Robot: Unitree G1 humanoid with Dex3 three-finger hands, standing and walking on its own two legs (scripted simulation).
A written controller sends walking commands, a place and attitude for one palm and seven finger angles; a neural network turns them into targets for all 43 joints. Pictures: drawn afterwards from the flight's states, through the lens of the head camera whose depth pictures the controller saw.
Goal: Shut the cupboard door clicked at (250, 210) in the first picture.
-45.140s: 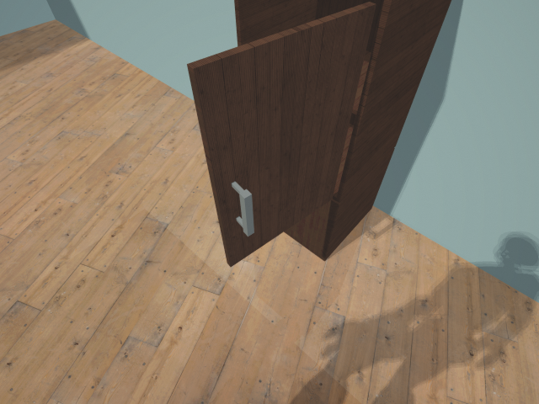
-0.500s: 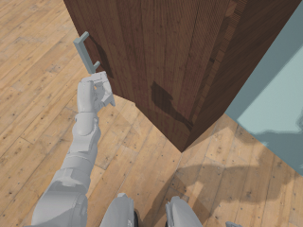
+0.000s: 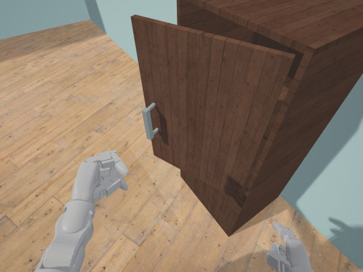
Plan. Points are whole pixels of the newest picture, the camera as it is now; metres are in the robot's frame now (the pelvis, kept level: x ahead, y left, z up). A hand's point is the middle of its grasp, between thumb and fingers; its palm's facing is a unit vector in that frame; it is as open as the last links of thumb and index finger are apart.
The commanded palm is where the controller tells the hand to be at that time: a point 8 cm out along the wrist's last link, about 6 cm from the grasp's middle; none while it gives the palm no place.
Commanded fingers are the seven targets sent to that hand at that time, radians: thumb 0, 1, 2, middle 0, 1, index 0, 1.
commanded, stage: draw the hand back to the body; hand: left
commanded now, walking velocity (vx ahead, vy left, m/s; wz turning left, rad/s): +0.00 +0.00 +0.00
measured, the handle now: (151, 121) +0.61 +0.15 -0.07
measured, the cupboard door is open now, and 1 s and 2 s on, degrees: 23 23 23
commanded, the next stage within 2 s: step back with the hand held close in 0.88 s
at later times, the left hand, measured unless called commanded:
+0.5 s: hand (7, 190) +0.20 +0.28 +0.18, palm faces +0.43 -0.80 -0.42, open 6.1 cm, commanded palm +0.15 +0.32 +0.20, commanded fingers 0.00 0.90 0.90 -0.20 -0.30 -0.20 -0.30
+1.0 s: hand (13, 195) +0.19 +0.26 +0.18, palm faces +0.46 -0.79 -0.40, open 7.4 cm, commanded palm +0.14 +0.29 +0.20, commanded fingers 0.00 0.90 0.90 -0.20 -0.30 -0.20 -0.30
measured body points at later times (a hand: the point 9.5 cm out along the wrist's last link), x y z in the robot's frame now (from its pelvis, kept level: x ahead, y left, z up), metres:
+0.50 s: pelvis +0.02 +0.01 +0.02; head +0.00 -0.01 +0.47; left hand +0.18 +0.32 +0.20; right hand +0.21 -0.19 -0.07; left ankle +0.02 +0.10 -0.72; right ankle -0.03 -0.11 -0.72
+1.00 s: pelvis +0.01 -0.01 +0.02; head -0.02 -0.03 +0.47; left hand +0.16 +0.30 +0.21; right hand +0.21 -0.23 -0.06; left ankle +0.02 +0.10 -0.72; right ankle -0.03 -0.11 -0.72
